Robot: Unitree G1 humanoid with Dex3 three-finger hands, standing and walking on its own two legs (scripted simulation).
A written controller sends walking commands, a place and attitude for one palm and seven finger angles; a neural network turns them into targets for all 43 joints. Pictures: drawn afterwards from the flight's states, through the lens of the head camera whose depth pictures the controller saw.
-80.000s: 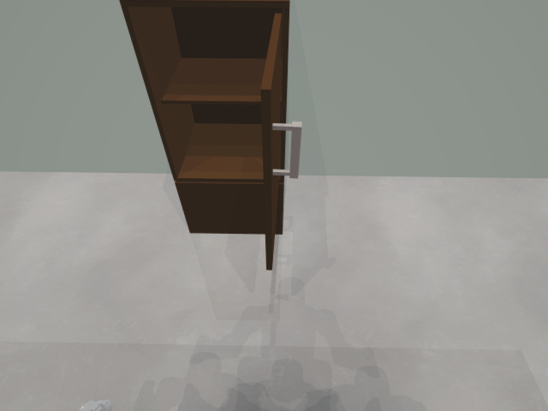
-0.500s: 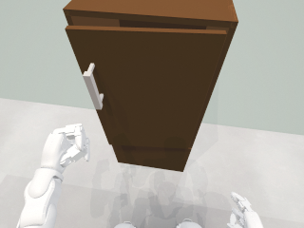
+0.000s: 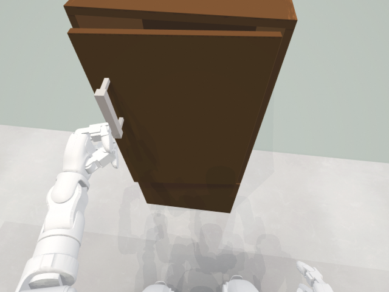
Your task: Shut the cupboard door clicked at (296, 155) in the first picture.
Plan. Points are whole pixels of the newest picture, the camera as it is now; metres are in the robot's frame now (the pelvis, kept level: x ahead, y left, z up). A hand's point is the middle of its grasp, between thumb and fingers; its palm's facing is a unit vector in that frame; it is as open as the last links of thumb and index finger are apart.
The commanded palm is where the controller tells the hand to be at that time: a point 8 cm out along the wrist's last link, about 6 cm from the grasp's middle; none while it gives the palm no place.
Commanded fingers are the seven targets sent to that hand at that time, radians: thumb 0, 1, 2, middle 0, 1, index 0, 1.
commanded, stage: bring the fist close to the handle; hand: left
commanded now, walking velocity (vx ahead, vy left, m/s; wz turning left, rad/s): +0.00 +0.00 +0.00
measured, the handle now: (112, 109) +0.50 +0.21 +0.07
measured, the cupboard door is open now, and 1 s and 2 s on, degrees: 5 2 0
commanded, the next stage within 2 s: push the door shut along its arc in 0.46 s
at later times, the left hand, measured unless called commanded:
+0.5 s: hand (115, 147) +0.38 +0.17 +0.08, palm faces -0.01 -1.00 -0.02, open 3.1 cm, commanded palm +0.36 +0.22 +0.07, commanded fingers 0.00 0.90 0.90 -1.30 -1.50 -1.30 -1.50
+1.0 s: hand (122, 124) +0.45 +0.17 +0.08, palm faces -0.13 -0.99 -0.02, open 3.1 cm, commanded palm +0.43 +0.22 +0.07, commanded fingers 0.00 0.90 0.90 -1.30 -1.50 -1.30 -1.50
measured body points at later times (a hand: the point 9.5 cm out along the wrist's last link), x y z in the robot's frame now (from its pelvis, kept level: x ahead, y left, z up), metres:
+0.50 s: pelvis +0.00 +0.00 +0.00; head +0.06 -0.01 +0.45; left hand +0.38 +0.23 +0.08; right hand +0.09 -0.26 -0.11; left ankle +0.00 +0.12 -0.68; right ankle +0.03 -0.12 -0.68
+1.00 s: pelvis -0.01 +0.00 -0.01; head +0.08 +0.00 +0.43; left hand +0.45 +0.22 +0.08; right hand +0.06 -0.26 -0.13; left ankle +0.00 +0.12 -0.68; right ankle +0.03 -0.12 -0.68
